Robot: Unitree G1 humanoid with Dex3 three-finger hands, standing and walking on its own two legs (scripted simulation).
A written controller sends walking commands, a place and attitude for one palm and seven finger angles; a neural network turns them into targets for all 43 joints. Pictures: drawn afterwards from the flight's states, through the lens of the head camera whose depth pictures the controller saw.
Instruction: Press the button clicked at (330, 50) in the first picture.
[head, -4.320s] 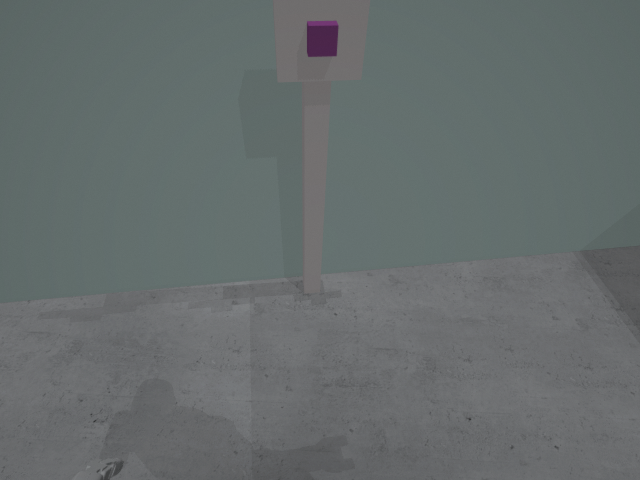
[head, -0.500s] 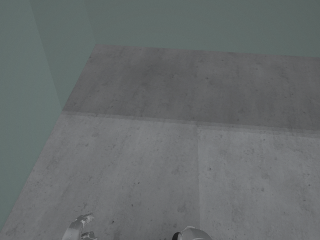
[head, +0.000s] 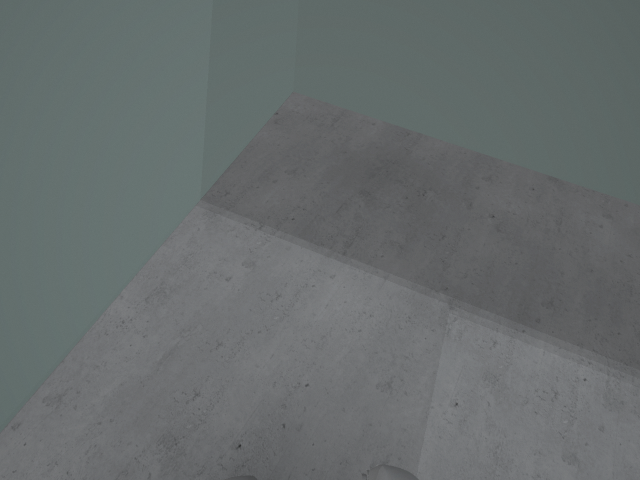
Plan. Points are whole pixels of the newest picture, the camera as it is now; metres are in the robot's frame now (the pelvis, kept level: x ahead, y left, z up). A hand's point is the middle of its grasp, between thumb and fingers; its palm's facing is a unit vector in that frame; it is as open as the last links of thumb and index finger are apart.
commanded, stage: turn to face it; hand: left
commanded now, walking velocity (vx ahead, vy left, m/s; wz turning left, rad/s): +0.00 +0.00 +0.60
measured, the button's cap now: out of the picture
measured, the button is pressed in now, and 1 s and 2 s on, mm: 0 0 0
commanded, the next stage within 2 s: take the last steps up to it in 1.82 s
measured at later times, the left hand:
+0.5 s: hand out of the picture +0.07 +0.18 -0.14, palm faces +0.28 -0.92 -0.26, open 7.4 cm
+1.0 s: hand out of the picture -0.13 +0.13 -0.17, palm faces +0.61 -0.74 -0.27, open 7.4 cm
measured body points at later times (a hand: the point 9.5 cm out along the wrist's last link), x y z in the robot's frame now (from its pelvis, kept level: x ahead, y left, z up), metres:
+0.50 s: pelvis +0.00 -0.05 +0.01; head +0.04 -0.05 +0.46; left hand +0.06 +0.23 -0.12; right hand +0.12 -0.29 -0.14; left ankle +0.02 +0.07 -0.72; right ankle +0.02 -0.18 -0.71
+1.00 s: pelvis -0.02 -0.05 +0.00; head +0.01 -0.01 +0.44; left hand -0.16 +0.17 -0.15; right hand +0.24 -0.19 -0.13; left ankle -0.09 +0.04 -0.73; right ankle +0.02 -0.17 -0.72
